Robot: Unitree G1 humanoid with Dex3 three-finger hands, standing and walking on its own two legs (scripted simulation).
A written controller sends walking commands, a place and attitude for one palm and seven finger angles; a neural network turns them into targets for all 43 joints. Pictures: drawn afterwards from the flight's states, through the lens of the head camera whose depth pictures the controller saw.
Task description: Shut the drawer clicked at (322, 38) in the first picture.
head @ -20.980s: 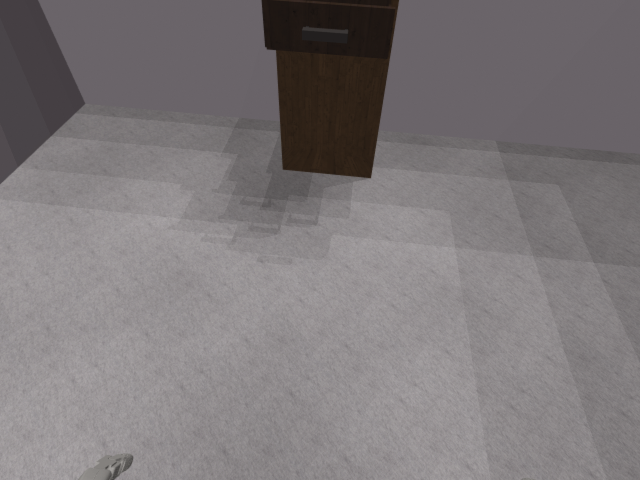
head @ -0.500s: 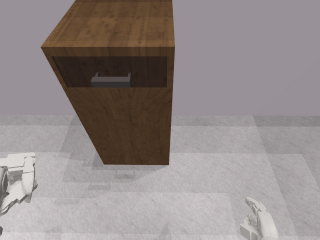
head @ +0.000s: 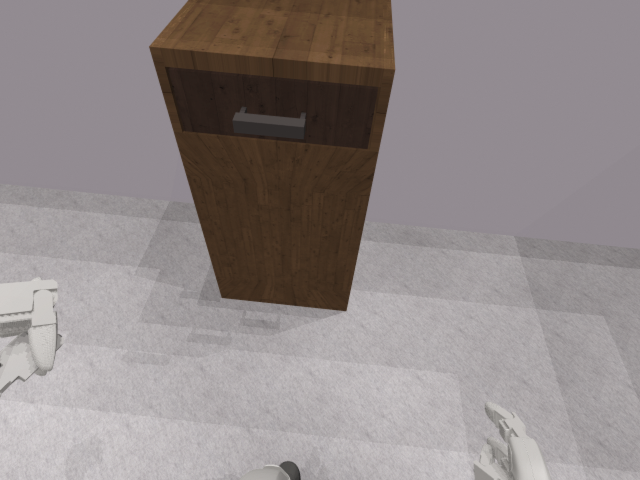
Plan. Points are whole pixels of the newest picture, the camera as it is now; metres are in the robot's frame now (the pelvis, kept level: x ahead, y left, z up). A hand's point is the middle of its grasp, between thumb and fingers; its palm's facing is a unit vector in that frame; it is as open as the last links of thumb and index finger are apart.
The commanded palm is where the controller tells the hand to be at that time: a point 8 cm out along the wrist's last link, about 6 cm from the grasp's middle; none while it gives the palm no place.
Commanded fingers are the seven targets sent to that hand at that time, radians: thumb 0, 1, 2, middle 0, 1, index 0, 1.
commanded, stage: step back with the hand held close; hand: left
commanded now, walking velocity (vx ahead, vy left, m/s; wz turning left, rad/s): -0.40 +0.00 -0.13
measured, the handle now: (271, 119) +0.75 +0.13 +0.02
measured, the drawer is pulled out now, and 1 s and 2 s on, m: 0.00 0.00 0.00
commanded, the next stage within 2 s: stop stepping back and stand still in 0.32 s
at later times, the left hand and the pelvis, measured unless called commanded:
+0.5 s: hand out of the picture +0.09 +0.24 +0.18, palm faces +0.23 -0.87 -0.43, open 3.3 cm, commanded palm +0.03 +0.28 +0.19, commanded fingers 0.00 0.90 0.90 -1.40 -1.60 -1.40 -1.60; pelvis -0.13 +0.02 +0.01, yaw -6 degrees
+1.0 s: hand out of the picture +0.01 +0.21 +0.17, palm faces +0.20 -0.86 -0.48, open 3.3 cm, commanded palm -0.05 +0.28 +0.19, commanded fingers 0.00 0.90 0.90 -1.40 -1.60 -1.40 -1.60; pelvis -0.21 +0.01 +0.00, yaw -7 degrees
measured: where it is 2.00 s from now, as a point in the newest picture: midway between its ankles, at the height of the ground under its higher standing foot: outside the picture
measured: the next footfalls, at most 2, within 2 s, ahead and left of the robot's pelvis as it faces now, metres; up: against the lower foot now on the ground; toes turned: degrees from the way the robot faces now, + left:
left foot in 0.24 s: +0.05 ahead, +0.08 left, +0.00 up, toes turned -1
right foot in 0.60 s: -0.24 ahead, -0.10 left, +0.00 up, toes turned -8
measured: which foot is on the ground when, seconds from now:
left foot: down 0.00-0.10, up 0.12-0.22, down 0.24-0.60, up 0.62-0.76, down 0.78-0.98, up 1.00-1.00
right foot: down 0.00-0.26, up 0.28-0.58, down 0.60-0.78, up 0.80-0.94, down 0.96-1.00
